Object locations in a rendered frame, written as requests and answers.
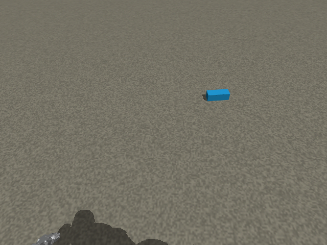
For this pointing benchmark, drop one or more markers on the left robot hand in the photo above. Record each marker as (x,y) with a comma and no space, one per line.
(48,239)

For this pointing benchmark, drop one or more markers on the carton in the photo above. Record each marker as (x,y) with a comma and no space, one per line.
(217,95)

